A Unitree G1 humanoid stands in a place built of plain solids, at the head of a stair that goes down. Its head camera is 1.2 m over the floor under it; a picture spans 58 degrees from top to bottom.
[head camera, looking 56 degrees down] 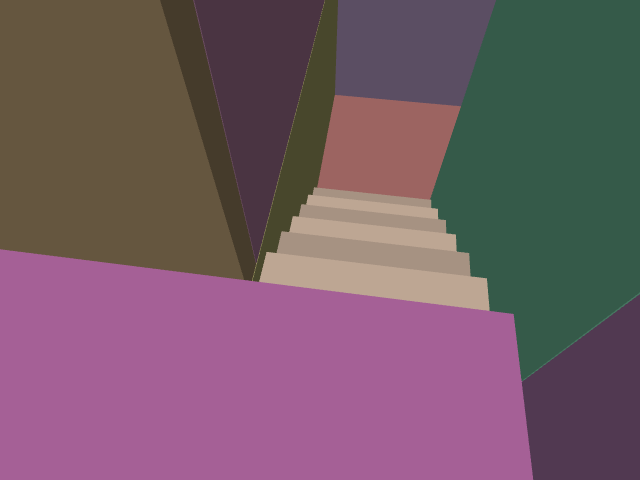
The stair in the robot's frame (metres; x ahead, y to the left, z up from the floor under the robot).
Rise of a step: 0.19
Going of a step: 0.23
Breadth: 0.82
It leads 8 degrees to the right of straight ahead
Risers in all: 7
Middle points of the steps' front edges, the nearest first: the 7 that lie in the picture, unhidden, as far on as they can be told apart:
0.60 -0.18 0.00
0.82 -0.20 -0.19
1.05 -0.24 -0.37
1.28 -0.27 -0.56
1.51 -0.30 -0.75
1.73 -0.33 -0.94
1.96 -0.36 -1.12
